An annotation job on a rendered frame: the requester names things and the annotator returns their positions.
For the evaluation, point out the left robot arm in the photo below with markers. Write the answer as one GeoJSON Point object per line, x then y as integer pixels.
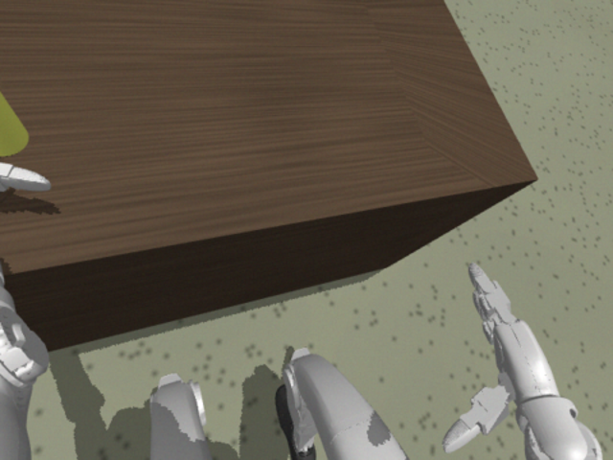
{"type": "Point", "coordinates": [23, 357]}

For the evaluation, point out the left robot hand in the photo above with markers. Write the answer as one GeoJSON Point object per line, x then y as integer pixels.
{"type": "Point", "coordinates": [21, 179]}

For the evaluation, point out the right robot arm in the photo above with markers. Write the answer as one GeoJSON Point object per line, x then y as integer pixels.
{"type": "Point", "coordinates": [551, 431]}

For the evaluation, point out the can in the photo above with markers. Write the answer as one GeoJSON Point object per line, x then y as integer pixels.
{"type": "Point", "coordinates": [13, 136]}

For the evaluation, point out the right robot foot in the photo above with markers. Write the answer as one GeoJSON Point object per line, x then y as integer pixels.
{"type": "Point", "coordinates": [288, 427]}

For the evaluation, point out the right robot hand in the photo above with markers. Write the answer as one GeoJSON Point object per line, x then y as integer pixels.
{"type": "Point", "coordinates": [524, 370]}

